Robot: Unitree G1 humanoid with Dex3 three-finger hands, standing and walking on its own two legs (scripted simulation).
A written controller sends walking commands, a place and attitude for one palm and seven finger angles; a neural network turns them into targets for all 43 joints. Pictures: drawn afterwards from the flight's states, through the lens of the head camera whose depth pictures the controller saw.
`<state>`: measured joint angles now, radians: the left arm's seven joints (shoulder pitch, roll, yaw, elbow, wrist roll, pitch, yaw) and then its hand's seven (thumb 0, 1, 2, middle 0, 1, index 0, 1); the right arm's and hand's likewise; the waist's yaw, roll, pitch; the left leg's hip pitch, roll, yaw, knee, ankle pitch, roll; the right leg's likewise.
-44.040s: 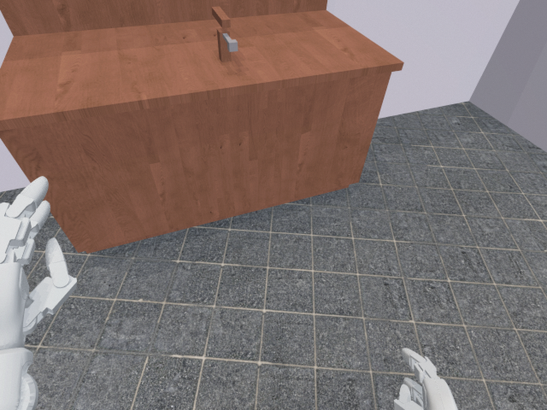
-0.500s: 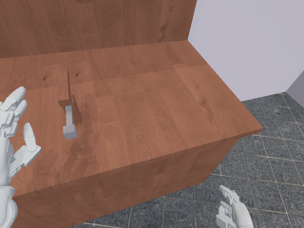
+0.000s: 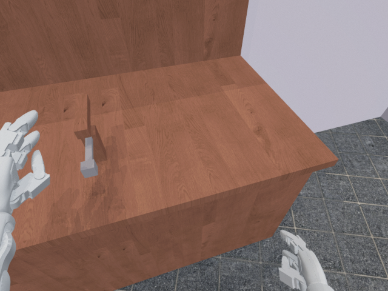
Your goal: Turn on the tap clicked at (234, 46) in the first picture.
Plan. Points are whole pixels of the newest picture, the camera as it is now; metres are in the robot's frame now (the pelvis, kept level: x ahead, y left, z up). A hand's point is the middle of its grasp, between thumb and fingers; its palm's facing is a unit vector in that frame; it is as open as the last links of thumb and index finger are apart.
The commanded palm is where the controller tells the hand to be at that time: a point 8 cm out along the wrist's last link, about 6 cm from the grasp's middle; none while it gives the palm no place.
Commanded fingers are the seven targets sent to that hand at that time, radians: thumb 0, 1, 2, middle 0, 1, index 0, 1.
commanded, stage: turn the palm inward beside the body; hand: left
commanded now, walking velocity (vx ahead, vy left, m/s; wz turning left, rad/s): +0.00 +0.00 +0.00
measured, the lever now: (89, 168) +0.33 +0.27 +0.06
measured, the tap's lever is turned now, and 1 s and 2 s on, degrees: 0 0 0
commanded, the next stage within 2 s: reach beside the lever's end, fingers flat in 1.96 s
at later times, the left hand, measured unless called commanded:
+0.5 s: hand (73, 197) +0.22 +0.22 +0.15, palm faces +0.45 -0.83 -0.32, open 7.4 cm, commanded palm +0.16 +0.26 +0.16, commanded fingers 0.00 0.90 0.90 -0.20 -0.30 -0.20 -0.30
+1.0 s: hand (76, 223) +0.18 +0.20 +0.14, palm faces +0.51 -0.84 -0.20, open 7.4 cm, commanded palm +0.13 +0.24 +0.14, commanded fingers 0.00 0.90 0.90 -0.20 -0.30 -0.20 -0.30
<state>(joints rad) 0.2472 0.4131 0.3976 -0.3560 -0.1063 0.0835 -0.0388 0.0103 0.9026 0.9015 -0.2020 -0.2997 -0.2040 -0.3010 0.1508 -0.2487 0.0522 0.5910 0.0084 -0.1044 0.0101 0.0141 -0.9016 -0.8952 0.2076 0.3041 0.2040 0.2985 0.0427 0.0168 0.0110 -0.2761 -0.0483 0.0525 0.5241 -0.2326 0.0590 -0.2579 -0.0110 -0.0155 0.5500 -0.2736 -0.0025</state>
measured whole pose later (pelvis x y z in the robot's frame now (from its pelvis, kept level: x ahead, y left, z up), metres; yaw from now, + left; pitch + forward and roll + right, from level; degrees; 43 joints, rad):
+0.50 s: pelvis +0.02 -0.07 -0.02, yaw +3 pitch +1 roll +1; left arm 0.37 0.39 0.42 -0.31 -0.22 -0.06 0.00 0.01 0.89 0.90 -0.21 -0.30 -0.21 -0.30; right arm 0.20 -0.24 0.03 0.65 0.02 -0.15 -0.08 0.01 -0.90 -0.90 0.21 0.30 0.20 0.30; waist 0.06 0.05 -0.06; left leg -0.39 0.02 -0.03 0.70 -0.34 -0.03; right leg -0.34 0.06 -0.10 0.70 -0.39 -0.09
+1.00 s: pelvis +0.01 -0.06 -0.02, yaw +3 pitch +1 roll +0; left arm 0.47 0.28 0.29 -0.40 -0.21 -0.04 0.12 0.01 0.90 0.90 -0.21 -0.30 -0.21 -0.30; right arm 0.20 -0.24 0.04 0.64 0.03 -0.25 -0.10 0.01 -0.90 -0.90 0.20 0.30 0.20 0.30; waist 0.07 0.06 -0.08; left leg -0.40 0.00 -0.04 0.71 -0.32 -0.02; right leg -0.34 0.04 -0.11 0.70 -0.37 -0.08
